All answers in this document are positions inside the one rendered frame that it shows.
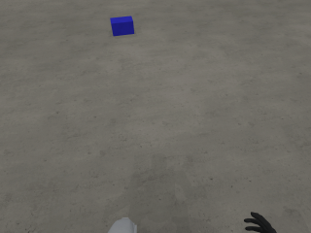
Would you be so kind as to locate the carton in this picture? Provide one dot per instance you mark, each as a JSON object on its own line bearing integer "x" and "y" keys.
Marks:
{"x": 122, "y": 25}

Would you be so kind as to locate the robot left thigh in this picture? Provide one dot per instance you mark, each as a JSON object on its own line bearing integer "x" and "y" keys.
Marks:
{"x": 123, "y": 226}

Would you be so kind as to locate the right robot hand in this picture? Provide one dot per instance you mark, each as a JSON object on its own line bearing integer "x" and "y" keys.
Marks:
{"x": 265, "y": 226}

